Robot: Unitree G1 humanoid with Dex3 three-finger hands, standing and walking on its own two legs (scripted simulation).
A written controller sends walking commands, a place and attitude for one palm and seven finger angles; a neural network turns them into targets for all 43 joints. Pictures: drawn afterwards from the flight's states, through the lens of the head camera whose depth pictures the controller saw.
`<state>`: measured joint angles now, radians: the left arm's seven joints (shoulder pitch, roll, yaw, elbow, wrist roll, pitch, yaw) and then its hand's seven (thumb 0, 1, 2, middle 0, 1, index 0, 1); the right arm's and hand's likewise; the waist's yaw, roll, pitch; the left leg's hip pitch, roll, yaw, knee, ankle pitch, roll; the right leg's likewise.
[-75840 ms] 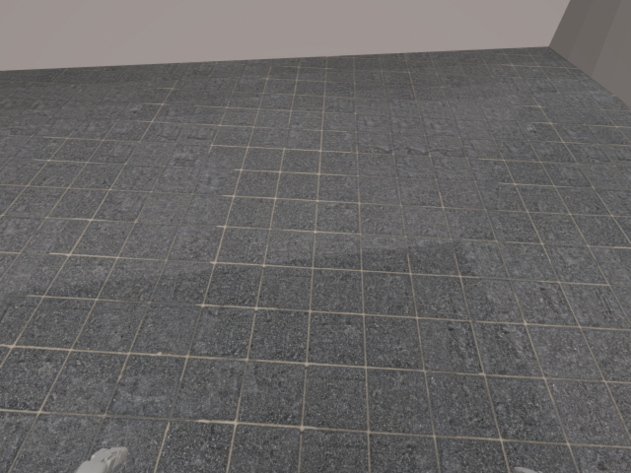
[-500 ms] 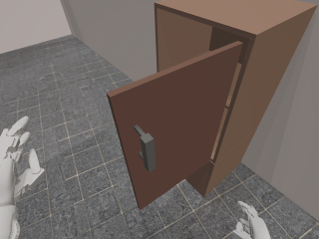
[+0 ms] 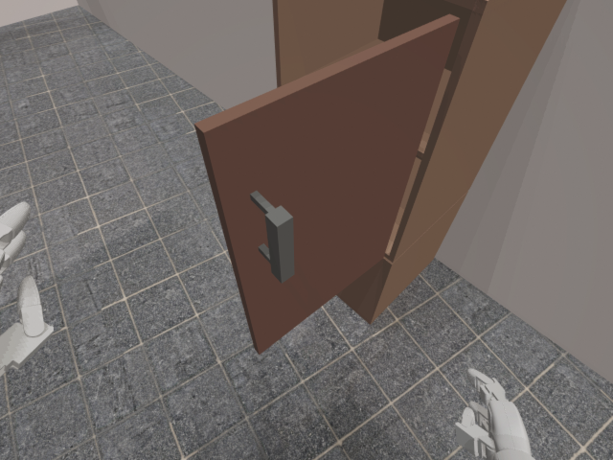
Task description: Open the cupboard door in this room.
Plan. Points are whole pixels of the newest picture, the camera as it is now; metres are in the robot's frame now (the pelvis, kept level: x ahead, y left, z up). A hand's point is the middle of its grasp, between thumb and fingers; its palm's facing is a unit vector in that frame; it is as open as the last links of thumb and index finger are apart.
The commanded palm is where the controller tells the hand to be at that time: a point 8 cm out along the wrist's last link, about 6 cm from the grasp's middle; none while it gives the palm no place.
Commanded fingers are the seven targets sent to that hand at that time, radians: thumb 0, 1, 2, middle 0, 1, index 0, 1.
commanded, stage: step back with the hand held close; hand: left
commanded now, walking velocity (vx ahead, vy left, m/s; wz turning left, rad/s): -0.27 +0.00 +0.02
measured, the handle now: (271, 237) +0.37 +0.08 +0.09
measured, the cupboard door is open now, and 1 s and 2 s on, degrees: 86 86 86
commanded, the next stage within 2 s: stop stepping back and stand still in 0.66 s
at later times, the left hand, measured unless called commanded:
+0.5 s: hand out of the picture +0.12 +0.28 +0.18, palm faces +0.48 -0.73 -0.49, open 7.4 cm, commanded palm +0.04 +0.31 +0.18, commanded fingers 0.00 0.90 0.90 -0.20 -0.30 -0.20 -0.30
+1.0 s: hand out of the picture +0.04 +0.23 +0.16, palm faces +0.35 -0.78 -0.52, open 7.4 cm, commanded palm -0.02 +0.27 +0.18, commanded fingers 0.00 0.90 0.90 -0.20 -0.30 -0.20 -0.30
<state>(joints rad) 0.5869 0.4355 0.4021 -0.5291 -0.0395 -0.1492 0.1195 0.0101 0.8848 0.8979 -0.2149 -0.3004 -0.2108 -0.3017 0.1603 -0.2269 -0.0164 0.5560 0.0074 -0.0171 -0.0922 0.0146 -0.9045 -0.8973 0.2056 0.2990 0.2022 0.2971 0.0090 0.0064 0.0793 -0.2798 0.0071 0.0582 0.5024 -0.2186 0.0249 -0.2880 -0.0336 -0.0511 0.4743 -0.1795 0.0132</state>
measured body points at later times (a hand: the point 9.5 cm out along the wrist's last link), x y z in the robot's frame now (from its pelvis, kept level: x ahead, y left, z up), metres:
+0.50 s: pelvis -0.08 +0.00 -0.01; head -0.06 +0.03 +0.44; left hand +0.09 +0.31 +0.20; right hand +0.08 -0.22 -0.09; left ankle +0.03 +0.10 -0.74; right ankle -0.10 -0.13 -0.68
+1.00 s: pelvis -0.17 -0.03 +0.00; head -0.15 -0.02 +0.45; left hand +0.02 +0.27 +0.19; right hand +0.01 -0.27 -0.06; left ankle -0.09 +0.07 -0.74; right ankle -0.19 -0.13 -0.72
